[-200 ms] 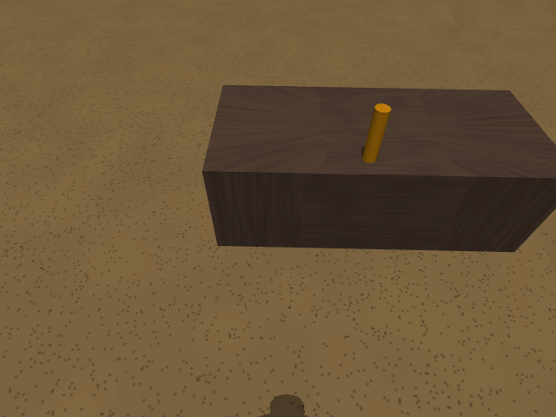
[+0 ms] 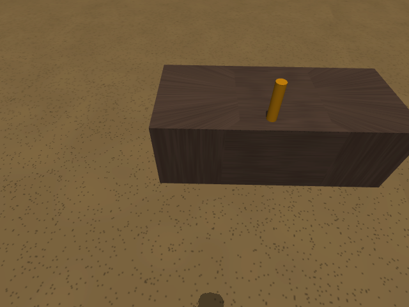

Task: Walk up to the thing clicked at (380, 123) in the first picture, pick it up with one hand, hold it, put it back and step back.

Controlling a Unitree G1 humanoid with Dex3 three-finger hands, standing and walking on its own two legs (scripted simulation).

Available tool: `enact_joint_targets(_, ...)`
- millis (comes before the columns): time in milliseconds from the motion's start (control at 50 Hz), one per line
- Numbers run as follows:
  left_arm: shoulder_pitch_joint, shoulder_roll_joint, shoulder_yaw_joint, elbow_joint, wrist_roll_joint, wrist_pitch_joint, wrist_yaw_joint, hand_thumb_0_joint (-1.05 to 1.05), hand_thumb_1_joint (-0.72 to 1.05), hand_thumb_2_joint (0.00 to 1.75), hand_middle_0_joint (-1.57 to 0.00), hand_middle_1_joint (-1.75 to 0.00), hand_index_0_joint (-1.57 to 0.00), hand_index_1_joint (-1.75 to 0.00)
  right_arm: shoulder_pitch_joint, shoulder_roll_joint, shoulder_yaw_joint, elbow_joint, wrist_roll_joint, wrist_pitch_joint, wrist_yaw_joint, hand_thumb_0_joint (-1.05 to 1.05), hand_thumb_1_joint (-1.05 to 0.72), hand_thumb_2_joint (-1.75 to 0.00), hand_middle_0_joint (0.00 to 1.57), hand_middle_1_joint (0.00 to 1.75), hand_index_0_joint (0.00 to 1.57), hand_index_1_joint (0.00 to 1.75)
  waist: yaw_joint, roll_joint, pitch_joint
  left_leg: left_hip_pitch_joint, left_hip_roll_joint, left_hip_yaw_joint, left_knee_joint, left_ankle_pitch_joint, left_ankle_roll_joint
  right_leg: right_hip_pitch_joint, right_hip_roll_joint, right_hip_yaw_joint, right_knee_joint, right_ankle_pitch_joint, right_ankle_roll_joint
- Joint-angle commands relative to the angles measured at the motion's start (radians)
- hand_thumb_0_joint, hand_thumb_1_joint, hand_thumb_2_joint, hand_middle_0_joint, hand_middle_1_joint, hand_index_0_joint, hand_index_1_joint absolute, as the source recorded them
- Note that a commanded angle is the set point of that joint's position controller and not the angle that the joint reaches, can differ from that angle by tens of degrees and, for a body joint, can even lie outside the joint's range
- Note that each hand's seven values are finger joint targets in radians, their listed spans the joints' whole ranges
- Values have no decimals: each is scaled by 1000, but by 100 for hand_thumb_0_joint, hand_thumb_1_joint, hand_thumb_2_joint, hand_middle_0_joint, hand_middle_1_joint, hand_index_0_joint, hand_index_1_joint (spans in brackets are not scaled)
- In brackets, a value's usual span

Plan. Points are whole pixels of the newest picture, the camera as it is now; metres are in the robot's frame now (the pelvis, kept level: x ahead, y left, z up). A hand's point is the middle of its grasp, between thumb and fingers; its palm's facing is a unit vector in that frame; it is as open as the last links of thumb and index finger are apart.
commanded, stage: stand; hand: right
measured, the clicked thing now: (276, 101) +1.03 -0.27 -0.23
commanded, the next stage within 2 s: walk up in 0.92 s
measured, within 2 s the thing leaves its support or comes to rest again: neither
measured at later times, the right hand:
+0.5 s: hand out of the picture +0.08 -0.25 -0.16, palm faces -0.05 +0.94 -0.34, open 7.4 cm
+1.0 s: hand out of the picture +0.08 -0.25 -0.15, palm faces -0.04 +0.94 -0.34, open 7.4 cm
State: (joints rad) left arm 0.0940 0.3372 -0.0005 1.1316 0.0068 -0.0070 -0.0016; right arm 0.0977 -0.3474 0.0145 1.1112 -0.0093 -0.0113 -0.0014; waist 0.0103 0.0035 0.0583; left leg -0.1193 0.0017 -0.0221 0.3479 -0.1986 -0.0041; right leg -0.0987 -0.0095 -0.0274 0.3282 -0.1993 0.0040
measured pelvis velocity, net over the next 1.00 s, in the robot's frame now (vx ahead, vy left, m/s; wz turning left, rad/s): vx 0.01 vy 0.00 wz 0.00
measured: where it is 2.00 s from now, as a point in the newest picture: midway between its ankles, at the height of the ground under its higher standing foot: (228, 282)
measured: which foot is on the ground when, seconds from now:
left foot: down 0.00-1.00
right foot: down 0.00-1.00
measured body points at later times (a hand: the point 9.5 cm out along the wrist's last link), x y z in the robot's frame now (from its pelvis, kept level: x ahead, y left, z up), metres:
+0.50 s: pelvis +0.01 +0.00 +0.00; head +0.02 +0.00 +0.45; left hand +0.08 +0.30 -0.14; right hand +0.09 -0.30 -0.13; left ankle -0.01 +0.12 -0.75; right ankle -0.01 -0.12 -0.75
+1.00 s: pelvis +0.01 +0.00 +0.00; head +0.01 +0.01 +0.45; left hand +0.08 +0.31 -0.13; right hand +0.08 -0.30 -0.13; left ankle -0.01 +0.12 -0.74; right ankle -0.02 -0.12 -0.74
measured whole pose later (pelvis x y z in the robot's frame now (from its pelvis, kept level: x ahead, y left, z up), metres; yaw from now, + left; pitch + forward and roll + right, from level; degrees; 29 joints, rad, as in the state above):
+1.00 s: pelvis +0.01 +0.00 +0.00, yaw +0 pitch -2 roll +0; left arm 0.16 0.36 0.04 1.08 0.03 -0.01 -0.04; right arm 0.17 -0.35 -0.02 1.07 -0.03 -0.02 0.03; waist 0.01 0.00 0.03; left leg -0.14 -0.01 -0.02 0.44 -0.34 0.04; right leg -0.12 -0.01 -0.03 0.44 -0.37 -0.03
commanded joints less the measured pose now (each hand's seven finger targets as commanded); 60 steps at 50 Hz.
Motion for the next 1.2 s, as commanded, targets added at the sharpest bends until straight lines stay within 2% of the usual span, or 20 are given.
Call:
enact_joint_targets(0, -31, 209, 39, -55, 3, -24, 11, 0, 90, 90, -20, -30, -20, -30, -37, -211, -45, -52, 2, -24, -13, 0, -90, -90, 20, 30, 20, 30, -2, 7, -98, 5, 126, -90, -49, 215, 28, 38, -125, 88, -35, 177, -29)
enact_joint_targets(240, -32, 212, 42, -56, 2, -25, 12, 0, 90, 90, -20, -30, -20, -30, -35, -207, -44, -53, 4, -22, -12, 0, -90, -90, 20, 30, 20, 30, -5, -3, -87, 9, 121, -91, -58, 200, 29, 34, -128, 89, -49, 175, -27)
enact_joint_targets(560, -28, 220, 43, -61, 5, -23, 14, 0, 90, 90, -20, -30, -20, -30, -27, -208, -45, -52, 2, -23, -15, 0, -90, -90, 20, 30, 20, 30, -6, -6, -113, 39, 128, -82, -50, 271, 30, 46, -132, 84, -35, 226, -28)
enact_joint_targets(680, -26, 215, 42, -60, 2, -22, 13, 0, 90, 90, -20, -30, -20, -30, -27, -210, -45, -52, 1, -22, -13, 0, -90, -90, 20, 30, 20, 30, -5, 4, -80, 7, 123, -90, -71, 213, 27, 39, -128, 83, -49, 168, -27)
enact_joint_targets(740, -18, 216, 42, -60, 4, -24, 12, 0, 90, 90, -20, -30, -20, -30, -36, -212, -47, -54, 2, -22, -13, 0, -90, -90, 20, 30, 20, 30, -2, 0, -95, 28, 125, -87, -57, 221, 34, 38, -132, 87, -53, 184, -28)
enact_joint_targets(760, -28, 221, 43, -63, 5, -24, 13, 0, 90, 90, -20, -30, -20, -30, -22, -204, -46, -56, 2, -23, -13, 0, -90, -90, 20, 30, 20, 30, -10, -6, -94, 14, 121, -87, -65, 222, 26, 42, -131, 87, -50, 179, -29)
enact_joint_targets(880, -24, 219, 41, -66, 4, -26, 13, 0, 90, 90, -20, -30, -20, -30, -26, -211, -48, -55, 1, -22, -12, 0, -90, -90, 20, 30, 20, 30, -7, -9, -96, 23, 125, -90, -61, 217, 29, 37, -132, 87, -54, 175, -28)
enact_joint_targets(900, 41, 300, 105, -124, 23, -36, -16, 0, 90, 90, -20, -30, -20, -30, 48, -280, -103, -102, -12, -39, 8, 0, -90, -90, 20, 30, 20, 30, -4, -48, -188, 38, 79, -97, 23, -265, 101, 63, -74, 70, 36, -279, -67)
enact_joint_targets(920, 43, 295, 110, -119, 34, -34, -26, 0, 90, 90, -20, -30, -20, -30, 68, -297, -114, -96, -22, -41, 16, 0, -90, -90, 20, 30, 20, 30, -5, -15, -106, -57, 102, -146, 17, -465, 122, -20, -86, 102, 67, -448, -86)
enact_joint_targets(960, 27, 272, 115, -144, 40, -34, -39, 0, 90, 90, -20, -30, -20, -30, 46, -291, -119, -120, -25, -42, 26, 0, -90, -90, 20, 30, 20, 30, -5, 4, 1, -121, 120, -195, 5, -511, 140, -157, -97, 135, 87, -490, -97)
enact_joint_targets(1000, 1, 252, 117, -176, 39, -39, -46, 0, 90, 90, -20, -30, -20, -30, 71, -280, -126, -137, -28, -51, 27, 0, -90, -90, 20, 30, 20, 30, -12, 33, 96, -130, 143, -256, -13, -447, 153, -248, -85, 123, 147, -381, -98)
enact_joint_targets(1020, 2, 245, 118, -189, 35, -44, -47, 0, 90, 90, -20, -30, -20, -30, 102, -284, -131, -139, -25, -59, 28, 0, -90, -90, 20, 30, 20, 30, -18, 57, 78, -71, 174, -293, -34, -403, 169, -260, -62, 90, 193, -300, -94)
enact_joint_targets(1040, -17, 236, 114, -207, 35, -46, -49, 0, 90, 90, -20, -30, -20, -30, 132, -304, -140, -142, -22, -62, 29, 0, -90, -90, 20, 30, 20, 30, -35, 110, 91, 12, 211, -345, -75, -381, 197, -346, -28, 33, 256, -237, -75)
enact_joint_targets(1060, -50, 224, 111, -229, 37, -47, -51, 0, 90, 90, -20, -30, -20, -30, 178, -325, -152, -146, -22, -64, 29, 0, -90, -90, 20, 30, 20, 30, -69, 153, 91, 125, 267, -416, -115, -323, 240, -457, -5, -2, 304, -257, -53)
enact_joint_targets(1080, -78, 231, 115, -250, 39, -46, -53, 0, 90, 90, -20, -30, -20, -30, 191, -336, -162, -156, -29, -62, 30, 0, -90, -90, 20, 30, 20, 30, -88, 156, 96, 140, 316, -474, -151, -338, 282, -510, -27, 39, 369, -337, -42)
enact_joint_targets(1100, -62, 239, 115, -267, 37, -49, -57, 0, 90, 90, -20, -30, -20, -30, 172, -353, -168, -180, -29, -63, 29, 0, -90, -90, 20, 30, 20, 30, -70, 164, 102, 102, 346, -497, -166, -355, 297, -493, -66, 90, 379, -359, -46)
enact_joint_targets(1120, -51, 247, 115, -267, 35, -56, -61, 0, 90, 90, -20, -30, -20, -30, 150, -350, -167, -196, -29, -62, 31, 0, -90, -90, 20, 30, 20, 30, -58, 170, 102, 87, 328, -451, -141, -281, 284, -448, -67, 90, 334, -378, -50)
enact_joint_targets(1140, -16, 246, 115, -256, 34, -65, -61, 0, 90, 90, -20, -30, -20, -30, 127, -338, -164, -208, -27, -59, 32, 0, -90, -90, 20, 30, 20, 30, -36, 185, 79, 76, 299, -375, -83, -137, 257, -370, -63, 78, 255, -332, -54)
enact_joint_targets(1160, 51, 243, 118, -232, 30, -73, -57, 0, 90, 90, -20, -30, -20, -30, 88, -316, -158, -225, -23, -55, 33, 0, -90, -90, 20, 30, 20, 30, 1, 175, 40, 37, 252, -285, -1, 11, 217, -243, -48, 59, 160, -231, -51)
enact_joint_targets(1180, 200, 249, 128, -187, 26, -81, -47, 0, 90, 90, -20, -30, -20, -30, 25, -290, -148, -251, -14, -51, 35, 0, -90, -90, 20, 30, 20, 30, 88, 137, -27, -67, 183, -171, 158, 108, 161, -13, -33, 38, 40, -83, -41)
